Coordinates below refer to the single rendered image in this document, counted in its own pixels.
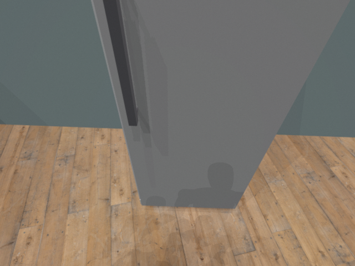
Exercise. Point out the handle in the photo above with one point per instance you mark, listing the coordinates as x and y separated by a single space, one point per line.
117 34

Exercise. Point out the fridge door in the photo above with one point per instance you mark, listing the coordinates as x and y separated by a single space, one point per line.
213 82

